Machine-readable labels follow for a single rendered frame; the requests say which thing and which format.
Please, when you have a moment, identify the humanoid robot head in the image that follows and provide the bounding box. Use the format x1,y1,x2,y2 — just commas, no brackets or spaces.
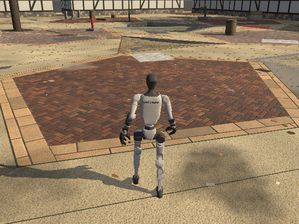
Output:
144,74,159,97

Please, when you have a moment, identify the robot right forearm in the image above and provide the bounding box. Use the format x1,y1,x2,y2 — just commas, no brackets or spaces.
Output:
168,113,176,128

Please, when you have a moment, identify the robot left forearm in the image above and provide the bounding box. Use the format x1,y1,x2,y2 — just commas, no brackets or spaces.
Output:
121,113,132,134

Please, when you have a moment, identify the robot left hand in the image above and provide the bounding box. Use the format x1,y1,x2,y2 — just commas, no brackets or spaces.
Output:
120,133,130,145

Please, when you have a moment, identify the humanoid robot torso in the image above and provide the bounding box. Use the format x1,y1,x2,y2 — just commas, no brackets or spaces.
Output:
140,92,162,140

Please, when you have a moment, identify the left robot upper arm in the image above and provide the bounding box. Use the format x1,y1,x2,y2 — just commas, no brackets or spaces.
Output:
128,94,142,120

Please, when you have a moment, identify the robot right hand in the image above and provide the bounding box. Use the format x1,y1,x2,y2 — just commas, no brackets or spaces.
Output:
166,126,177,135

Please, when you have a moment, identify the right robot upper arm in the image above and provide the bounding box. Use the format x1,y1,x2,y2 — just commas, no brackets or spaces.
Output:
161,95,173,120

